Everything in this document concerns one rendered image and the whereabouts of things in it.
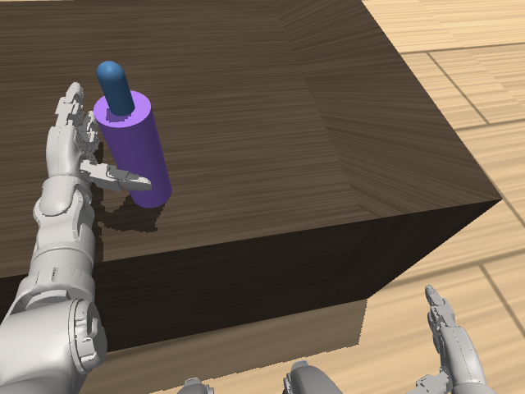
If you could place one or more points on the left robot arm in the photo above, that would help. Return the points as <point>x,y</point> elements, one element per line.
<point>52,336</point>

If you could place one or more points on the right robot hand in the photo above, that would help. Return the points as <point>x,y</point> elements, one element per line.
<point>459,360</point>

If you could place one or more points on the bottle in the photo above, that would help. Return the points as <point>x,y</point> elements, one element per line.
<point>126,120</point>

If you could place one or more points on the left robot hand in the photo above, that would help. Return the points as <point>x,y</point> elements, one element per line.
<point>70,148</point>

